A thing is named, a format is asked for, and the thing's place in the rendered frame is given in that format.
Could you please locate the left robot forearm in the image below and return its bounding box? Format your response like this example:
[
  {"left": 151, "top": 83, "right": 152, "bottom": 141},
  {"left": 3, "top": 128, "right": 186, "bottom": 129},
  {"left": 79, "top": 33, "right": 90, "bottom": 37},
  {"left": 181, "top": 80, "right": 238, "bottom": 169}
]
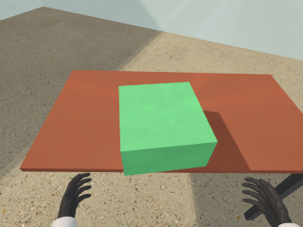
[{"left": 50, "top": 217, "right": 78, "bottom": 227}]

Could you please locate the robot right hand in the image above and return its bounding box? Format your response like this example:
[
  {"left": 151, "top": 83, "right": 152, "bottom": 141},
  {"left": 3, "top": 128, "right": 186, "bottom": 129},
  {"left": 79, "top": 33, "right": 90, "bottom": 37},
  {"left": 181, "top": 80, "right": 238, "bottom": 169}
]
[{"left": 241, "top": 177, "right": 292, "bottom": 227}]

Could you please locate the carton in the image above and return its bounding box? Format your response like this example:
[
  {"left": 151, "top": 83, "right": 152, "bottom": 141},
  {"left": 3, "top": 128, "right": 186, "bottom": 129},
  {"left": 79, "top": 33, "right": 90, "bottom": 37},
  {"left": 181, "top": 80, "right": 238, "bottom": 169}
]
[{"left": 118, "top": 81, "right": 218, "bottom": 176}]

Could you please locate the table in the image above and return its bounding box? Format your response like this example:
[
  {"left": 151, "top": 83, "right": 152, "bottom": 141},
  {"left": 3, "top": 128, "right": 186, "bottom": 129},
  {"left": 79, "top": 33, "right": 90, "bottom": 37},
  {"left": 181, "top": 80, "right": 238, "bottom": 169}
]
[{"left": 20, "top": 70, "right": 303, "bottom": 220}]

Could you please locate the robot left hand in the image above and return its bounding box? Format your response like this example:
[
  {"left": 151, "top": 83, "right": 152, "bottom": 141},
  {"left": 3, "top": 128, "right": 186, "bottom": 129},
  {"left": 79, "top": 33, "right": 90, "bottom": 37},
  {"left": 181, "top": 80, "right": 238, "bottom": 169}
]
[{"left": 57, "top": 172, "right": 92, "bottom": 218}]

